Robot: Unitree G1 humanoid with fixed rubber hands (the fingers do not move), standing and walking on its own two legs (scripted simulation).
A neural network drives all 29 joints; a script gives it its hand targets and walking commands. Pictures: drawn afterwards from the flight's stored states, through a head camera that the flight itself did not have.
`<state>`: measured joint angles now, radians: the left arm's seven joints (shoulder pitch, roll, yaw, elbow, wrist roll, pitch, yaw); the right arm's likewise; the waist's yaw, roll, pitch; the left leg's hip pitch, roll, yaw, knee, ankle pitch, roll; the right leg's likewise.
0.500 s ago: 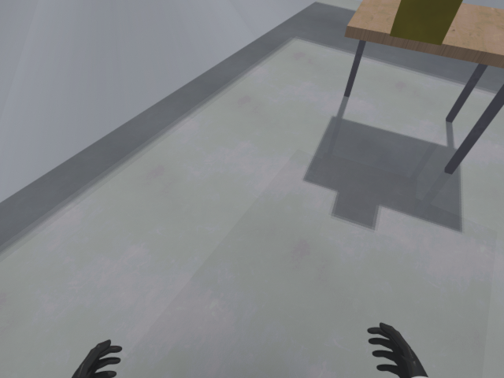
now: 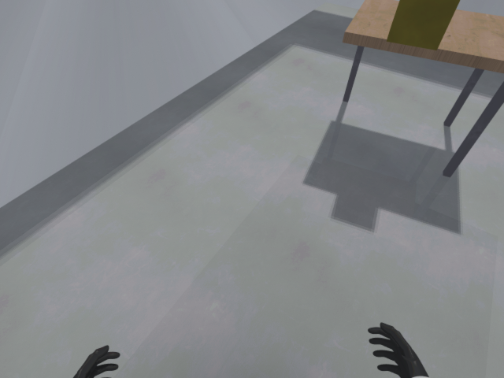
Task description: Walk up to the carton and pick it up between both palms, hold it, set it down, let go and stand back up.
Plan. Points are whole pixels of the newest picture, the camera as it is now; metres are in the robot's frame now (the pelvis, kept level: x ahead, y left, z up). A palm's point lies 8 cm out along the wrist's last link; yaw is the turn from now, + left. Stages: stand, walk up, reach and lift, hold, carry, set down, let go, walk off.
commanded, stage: walk up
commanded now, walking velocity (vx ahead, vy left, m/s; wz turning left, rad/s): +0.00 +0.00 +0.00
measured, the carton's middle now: (424, 5) +1.57 -0.80 +0.06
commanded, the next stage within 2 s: none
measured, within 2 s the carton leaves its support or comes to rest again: neither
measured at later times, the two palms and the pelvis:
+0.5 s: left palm (100, 369) +0.17 +0.24 -0.08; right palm out of the picture +0.10 -0.37 -0.06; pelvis +0.03 -0.06 +0.00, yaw -3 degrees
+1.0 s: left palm (156, 305) +0.26 +0.16 -0.05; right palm (493, 278) +0.32 -0.47 -0.05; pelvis +0.17 -0.15 +0.02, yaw -13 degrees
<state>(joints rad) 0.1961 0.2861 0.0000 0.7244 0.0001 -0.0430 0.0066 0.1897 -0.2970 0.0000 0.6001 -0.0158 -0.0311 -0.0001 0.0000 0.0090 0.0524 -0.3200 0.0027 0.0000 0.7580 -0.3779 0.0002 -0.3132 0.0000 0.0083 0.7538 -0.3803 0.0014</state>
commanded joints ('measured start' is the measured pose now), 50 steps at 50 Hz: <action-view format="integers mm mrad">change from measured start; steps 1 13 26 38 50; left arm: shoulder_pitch -79 -119 327 234 375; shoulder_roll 258 337 351 387 390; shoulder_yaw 84 148 167 139 136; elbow -37 -119 54 -22 -32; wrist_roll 21 65 2 -5 13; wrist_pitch -20 4 -18 -55 -47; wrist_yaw -1 -87 -116 -44 -26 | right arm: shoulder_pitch -75 170 -34 -20 -257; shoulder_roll -260 -506 -366 -351 -313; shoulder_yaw -92 -211 -143 -100 -78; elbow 21 57 -47 1 -51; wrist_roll -5 -35 -44 11 5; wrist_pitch -28 -98 -84 -58 -58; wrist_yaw -6 -3 6 12 12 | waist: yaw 9 -106 174 63 129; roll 1 108 17 -153 -122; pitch -20 41 -174 -65 -45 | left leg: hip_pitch -30 325 -11 -442 -420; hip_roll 88 485 113 87 1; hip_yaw -130 -590 138 -15 55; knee -222 -564 142 297 -122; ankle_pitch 90 -602 -55 97 125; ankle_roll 74 288 97 13 50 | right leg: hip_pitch -9 -645 203 368 512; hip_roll -73 -48 7 -141 -108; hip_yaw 99 105 -70 391 379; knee -188 357 -289 -383 -291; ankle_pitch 107 -101 74 576 775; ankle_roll -74 -25 -40 -93 -60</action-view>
